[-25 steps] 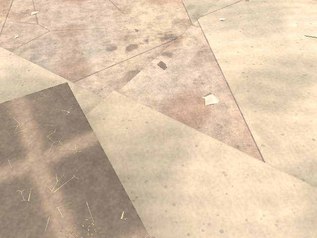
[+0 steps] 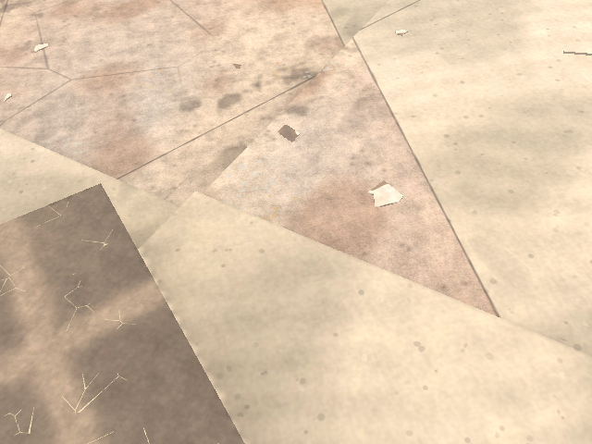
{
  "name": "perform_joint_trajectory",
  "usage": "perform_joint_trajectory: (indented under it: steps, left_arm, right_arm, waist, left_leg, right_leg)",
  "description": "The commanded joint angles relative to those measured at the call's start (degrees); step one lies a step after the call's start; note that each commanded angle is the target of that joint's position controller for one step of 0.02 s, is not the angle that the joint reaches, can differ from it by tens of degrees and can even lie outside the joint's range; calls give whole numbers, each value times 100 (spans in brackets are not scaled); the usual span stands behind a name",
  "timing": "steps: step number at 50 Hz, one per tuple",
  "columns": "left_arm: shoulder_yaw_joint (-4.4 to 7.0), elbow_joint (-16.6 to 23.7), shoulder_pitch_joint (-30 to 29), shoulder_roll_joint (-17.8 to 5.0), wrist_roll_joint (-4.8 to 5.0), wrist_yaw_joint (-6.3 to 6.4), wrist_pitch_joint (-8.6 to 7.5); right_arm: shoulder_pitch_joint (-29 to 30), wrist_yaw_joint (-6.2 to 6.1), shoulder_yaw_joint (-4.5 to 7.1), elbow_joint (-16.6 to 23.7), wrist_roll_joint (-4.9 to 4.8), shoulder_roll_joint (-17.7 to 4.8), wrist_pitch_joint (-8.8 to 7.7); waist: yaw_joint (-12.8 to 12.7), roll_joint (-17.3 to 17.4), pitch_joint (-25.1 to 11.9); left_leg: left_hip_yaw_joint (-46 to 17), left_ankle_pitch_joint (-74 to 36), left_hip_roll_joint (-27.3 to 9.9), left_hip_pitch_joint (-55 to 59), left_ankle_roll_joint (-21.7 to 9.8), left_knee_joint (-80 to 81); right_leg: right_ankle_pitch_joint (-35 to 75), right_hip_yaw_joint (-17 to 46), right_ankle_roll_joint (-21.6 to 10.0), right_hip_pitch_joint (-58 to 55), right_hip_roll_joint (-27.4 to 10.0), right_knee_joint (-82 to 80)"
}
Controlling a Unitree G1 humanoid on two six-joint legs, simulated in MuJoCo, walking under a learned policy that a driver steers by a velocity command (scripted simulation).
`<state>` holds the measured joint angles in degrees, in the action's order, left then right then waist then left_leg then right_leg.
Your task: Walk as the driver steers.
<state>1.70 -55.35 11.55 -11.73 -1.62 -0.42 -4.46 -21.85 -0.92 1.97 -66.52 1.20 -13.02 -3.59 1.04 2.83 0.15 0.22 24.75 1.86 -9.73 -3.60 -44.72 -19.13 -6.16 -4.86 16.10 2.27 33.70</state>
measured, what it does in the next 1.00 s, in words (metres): walks ahead, turning right: left foot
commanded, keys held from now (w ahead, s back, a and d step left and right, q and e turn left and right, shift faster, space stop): no key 0.36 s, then w+e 0.64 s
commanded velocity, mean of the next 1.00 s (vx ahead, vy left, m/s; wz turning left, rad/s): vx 0.27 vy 0.00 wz -0.25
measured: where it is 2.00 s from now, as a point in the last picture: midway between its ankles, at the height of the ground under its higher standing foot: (499, 387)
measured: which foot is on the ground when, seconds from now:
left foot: up 0.00-0.34, down 0.36-1.00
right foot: down 0.00-0.38, up 0.40-1.00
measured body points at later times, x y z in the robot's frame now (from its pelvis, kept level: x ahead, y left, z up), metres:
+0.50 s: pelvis +0.15 +0.01 +0.00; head +0.17 +0.00 +0.44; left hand +0.17 +0.24 -0.15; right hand +0.18 -0.24 -0.16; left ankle +0.21 +0.07 -0.73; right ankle +0.08 -0.09 -0.67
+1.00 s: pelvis +0.28 -0.12 -0.07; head +0.28 -0.14 +0.38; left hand +0.54 +0.06 -0.17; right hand +0.19 -0.37 -0.21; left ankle +0.21 +0.07 -0.73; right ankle +0.30 -0.28 -0.79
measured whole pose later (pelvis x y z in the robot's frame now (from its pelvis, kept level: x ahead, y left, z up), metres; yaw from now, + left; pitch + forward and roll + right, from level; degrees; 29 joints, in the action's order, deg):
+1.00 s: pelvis +0.28 -0.12 -0.07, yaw -17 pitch +2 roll +2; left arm 6.3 -47.8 4.4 -14.8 3.4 -2.4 2.6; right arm -19.2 -1.7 5.7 -54.4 -0.4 -13.0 -4.1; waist 8.2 0.1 -1.5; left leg 15.4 41.0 -16.3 -15.5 7.7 -59.0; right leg 2.3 0.2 -1.3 26.9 -5.7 37.2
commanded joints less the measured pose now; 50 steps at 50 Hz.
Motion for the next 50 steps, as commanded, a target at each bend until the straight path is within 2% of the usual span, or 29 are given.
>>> perform_joint_trajectory:
  steps: [1, 2, 3, 5, 8, 12, 15, 16, 17, 18, 19, 20, 21, 22, 23, 24, 25, 27, 29, 31, 34, 38, 39, 40, 41, 44, 46, 48, 50]
  left_arm:
    - [190, -206, 1647, -830, -15, 59, -68]
    - [126, -5, 1112, -643, -29, 16, -105]
    - [95, 15, 991, -586, -21, 20, -127]
    - [44, -22, 938, -462, 51, 58, -141]
    - [-12, -200, 1227, -386, 65, 86, -172]
    - [-78, -327, 1298, -333, 72, 131, -117]
    - [-71, -353, 1118, -361, 17, 111, -68]
    - [-58, -357, 930, -413, -12, 93, -87]
    - [-54, -284, 678, -405, 27, 78, -85]
    - [-31, -240, 445, -475, 94, 54, -75]
    - [9, -255, 508, -515, 122, 14, -67]
    - [-30, -197, 1202, -119, 188, 2, 11]
    - [-26, -357, 1691, -116, 134, 82, 130]
    - [-9, -341, 1713, -174, 67, 74, 235]
    - [125, -185, 1217, -560, -3, 53, 317]
    - [239, -20, 885, -765, -57, 15, 394]
    - [248, 48, 871, -578, -69, -37, 514]
    - [306, 356, 382, -449, -97, -60, 634]
    - [347, 542, 203, -460, -96, -62, 724]
    - [404, 640, 132, -538, -63, -60, 780]
    - [456, 772, -57, -569, -58, -161, 849]
    - [503, 1029, -542, -651, -10, -199, 871]
    - [591, 997, -682, -726, 547, -25, 754]
    - [569, 1117, -917, -700, 563, 46, 690]
    - [542, 1171, -1107, -616, 484, 61, 628]
    - [473, 1274, -1345, -455, 425, -71, 580]
    - [446, 1248, -1306, -445, 491, -199, 625]
    - [436, 1166, -1309, -440, 539, -245, 652]
    - [557, 886, -735, -618, 525, -221, 641]
  right_arm:
    - [196, 2, 11, 345, -19, -467, -66]
    - [389, 36, 19, 366, -22, -478, -31]
    - [496, 56, 42, 381, 22, -464, 41]
    - [613, 97, 50, 423, 91, -338, 234]
    - [1068, 105, 13, 596, 45, -133, 409]
    - [1742, 115, -82, 902, 22, 4, 374]
    - [1636, 115, -100, 851, -3, -106, 359]
    - [982, 110, -33, 614, 40, -295, 350]
    - [493, 95, 21, 409, 72, -452, 316]
    - [20, 86, 46, 220, 108, -457, 263]
    - [-321, 64, 110, 104, 111, -623, 210]
    - [-443, 53, 181, 129, 54, -936, 138]
    - [-110, 88, 139, 302, -149, -819, 118]
    - [430, 89, 186, 465, -179, -852, 153]
    - [931, 107, 166, 659, -16, -634, 133]
    - [1111, 93, 174, 750, 65, -611, 81]
    - [1058, 51, 193, 743, 68, -585, 43]
    - [816, -30, 245, 631, 6, -578, -169]
    - [753, -46, 335, 594, -17, -710, -282]
    - [635, -24, 345, 625, 36, -667, -287]
    - [561, 27, 397, 786, 138, -734, -286]
    - [357, 96, 427, 1026, 236, -795, -321]
    - [266, -40, 412, 1138, -190, -643, -333]
    - [150, -86, 408, 1171, -207, -658, -329]
    - [21, -130, 423, 1177, -137, -666, -313]
    - [58, -196, 469, 1346, -59, -725, -215]
    - [265, -165, 512, 1458, -96, -818, -146]
    - [357, -108, 564, 1469, -185, -888, -79]
    - [523, -31, 574, 1420, -232, -891, 4]
  waist:
    - [-459, -718, 339]
    - [-306, -356, 338]
    - [-171, -234, 421]
    - [-53, -467, 436]
    - [-71, -719, 500]
    - [-142, -834, 427]
    - [-27, -920, 315]
    - [293, -1022, 25]
    - [516, -801, -129]
    - [801, -617, -162]
    - [965, -126, -166]
    - [550, 1023, -640]
    - [224, 255, -721]
    - [58, 414, -396]
    - [-17, 84, 10]
    - [-84, -97, 159]
    - [-237, -212, 285]
    - [-189, -387, 285]
    - [-241, -191, 270]
    - [-234, -173, 198]
    - [-165, -66, 271]
    - [96, 126, 440]
    - [345, 75, 276]
    - [467, 93, 274]
    - [597, 93, 292]
    - [747, 305, 389]
    - [759, 428, 462]
    - [736, 405, 486]
    - [421, 239, 291]
  left_leg:
    - [-259, 64, -120, -3155, -26, -3004]
    - [-293, -249, -271, -3008, 32, -2800]
    - [-236, -411, -357, -2901, 82, -2528]
    - [-19, -808, -383, -2558, 164, -2037]
    - [398, -1421, -188, -2473, 142, -1257]
    - [657, -2262, -58, -1927, 30, 242]
    - [600, -2388, -50, -1309, -138, 574]
    - [418, -2689, -93, -639, -325, 279]
    - [467, -2493, 46, -127, -417, 515]
    - [520, -2743, 116, 513, -473, 1177]
    - [128, -3815, -239, 1132, -670, 1812]
    - [-1294, -5979, -1680, 2384, -1353, 1781]
    - [-1595, -4959, -1953, 1901, -1724, 2144]
    - [-1901, -1832, -2085, 797, -1780, 2821]
    - [-2057, -160, -2013, -22, -1592, 3221]
    - [-1933, 64, -1942, -464, -1517, 3308]
    - [-1483, 51, -1767, -1064, -1418, 3205]
    - [-1528, 79, -1932, -950, -1308, 3144]
    - [-1404, 224, -2014, -869, -1188, 3067]
    - [-1182, 494, -1989, -789, -1061, 2963]
    - [-959, 1106, -2034, -835, -887, 2733]
    - [-859, 1750, -2281, -680, -697, 2398]
    - [-752, 1146, -2426, -261, -772, 2110]
    - [-752, 1080, -2549, -34, -766, 1923]
    - [-672, 1119, -2625, 11, -728, 1703]
    - [-131, 1330, -2610, -653, -490, 1242]
    - [302, 1346, -2601, -1209, -228, 975]
    - [468, 1244, -2721, -1396, -47, 663]
    - [711, 571, -2732, -1302, 194, -303]
  right_leg:
    - [3028, 3019, -882, -2131, -2360, -1899]
    - [3389, 2485, -841, -1840, -2146, -1899]
    - [3605, 2109, -758, -1646, -2007, -1966]
    - [3703, 1459, -501, -1357, -1582, -2140]
    - [4363, 890, -236, -1247, -1221, -2166]
    - [4355, 626, -31, -1109, -1039, -1967]
    - [4350, 667, -46, -1048, -1109, -1730]
    - [4727, 590, -62, -915, -1196, -1267]
    - [4829, 514, -53, -751, -1089, -673]
    - [4509, 457, -17, -470, -942, 124]
    - [2866, 368, 125, -48, -521, 1396]
    - [-1610, 191, 341, 1193, 60, 3255]
    - [-1469, 834, 227, 1526, -53, 3559]
    - [-1147, 912, 196, 1375, -289, 3267]
    - [-638, 1017, 150, 1201, -488, 3227]
    - [-247, 944, 164, 1115, -482, 3221]
    - [196, 815, 194, 849, -473, 3055]
    - [817, 1103, 239, 1327, -643, 3127]
    - [1251, 1301, 302, 1636, -737, 2995]
    - [1507, 1289, 342, 1784, -727, 2856]
    - [1900, 1273, 398, 2017, -713, 2689]
    - [2091, 1300, 441, 2428, -720, 2319]
    - [2144, 1702, 471, 2761, -779, 2127]
    - [2115, 1692, 517, 2968, -801, 1893]
    - [2181, 1635, 549, 3040, -816, 1637]
    - [2249, 939, 575, 2387, -770, 998]
    - [2268, 604, 487, 1693, -691, 680]
    - [2047, 419, 384, 1176, -678, 451]
    - [2290, 311, 176, 366, -720, -113]
Keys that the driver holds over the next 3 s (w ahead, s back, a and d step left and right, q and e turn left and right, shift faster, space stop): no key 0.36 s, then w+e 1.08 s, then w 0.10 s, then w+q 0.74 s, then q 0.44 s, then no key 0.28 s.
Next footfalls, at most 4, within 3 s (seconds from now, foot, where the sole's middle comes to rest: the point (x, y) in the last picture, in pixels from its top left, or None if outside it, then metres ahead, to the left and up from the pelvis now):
0.36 left None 0.25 0.08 -0.76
1.04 right None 0.33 -0.29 -0.90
1.44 left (430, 387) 0.71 -0.28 -0.90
1.88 right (561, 377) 0.72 -0.62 -0.90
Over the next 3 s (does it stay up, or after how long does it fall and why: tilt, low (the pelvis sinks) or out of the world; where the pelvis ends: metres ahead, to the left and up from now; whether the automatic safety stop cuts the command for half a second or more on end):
stays up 1.09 -0.59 -0.18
